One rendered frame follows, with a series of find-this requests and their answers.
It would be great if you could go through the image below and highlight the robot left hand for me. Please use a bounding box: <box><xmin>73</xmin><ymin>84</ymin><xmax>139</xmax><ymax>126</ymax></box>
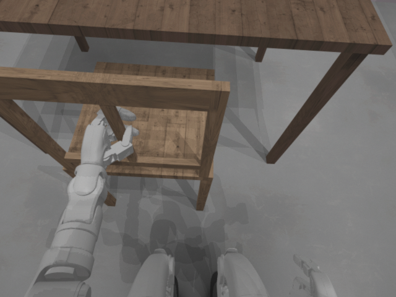
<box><xmin>81</xmin><ymin>106</ymin><xmax>139</xmax><ymax>170</ymax></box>

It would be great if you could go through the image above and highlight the right robot thigh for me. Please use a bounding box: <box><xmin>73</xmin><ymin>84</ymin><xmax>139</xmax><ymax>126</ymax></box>
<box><xmin>217</xmin><ymin>253</ymin><xmax>270</xmax><ymax>297</ymax></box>

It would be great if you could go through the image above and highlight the left robot forearm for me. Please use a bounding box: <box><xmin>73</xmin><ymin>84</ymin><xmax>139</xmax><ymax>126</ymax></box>
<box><xmin>24</xmin><ymin>163</ymin><xmax>108</xmax><ymax>297</ymax></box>

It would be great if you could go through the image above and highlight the left robot upper arm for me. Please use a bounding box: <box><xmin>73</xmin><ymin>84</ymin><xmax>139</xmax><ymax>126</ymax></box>
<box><xmin>27</xmin><ymin>281</ymin><xmax>91</xmax><ymax>297</ymax></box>

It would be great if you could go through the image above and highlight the left robot thigh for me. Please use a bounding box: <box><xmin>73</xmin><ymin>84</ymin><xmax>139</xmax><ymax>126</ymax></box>
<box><xmin>127</xmin><ymin>254</ymin><xmax>174</xmax><ymax>297</ymax></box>

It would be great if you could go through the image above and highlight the robot thigh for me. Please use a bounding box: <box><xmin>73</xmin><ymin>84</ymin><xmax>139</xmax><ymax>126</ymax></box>
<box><xmin>217</xmin><ymin>253</ymin><xmax>270</xmax><ymax>297</ymax></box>
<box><xmin>127</xmin><ymin>254</ymin><xmax>174</xmax><ymax>297</ymax></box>

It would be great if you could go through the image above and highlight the chair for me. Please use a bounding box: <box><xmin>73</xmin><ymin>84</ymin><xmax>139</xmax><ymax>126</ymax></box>
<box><xmin>0</xmin><ymin>62</ymin><xmax>230</xmax><ymax>211</ymax></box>

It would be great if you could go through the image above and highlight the robot right hand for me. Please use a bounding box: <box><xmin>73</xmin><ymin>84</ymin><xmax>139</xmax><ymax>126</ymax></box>
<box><xmin>290</xmin><ymin>254</ymin><xmax>337</xmax><ymax>297</ymax></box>

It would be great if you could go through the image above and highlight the table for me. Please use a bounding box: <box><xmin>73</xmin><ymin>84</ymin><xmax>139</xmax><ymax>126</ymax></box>
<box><xmin>0</xmin><ymin>0</ymin><xmax>393</xmax><ymax>164</ymax></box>

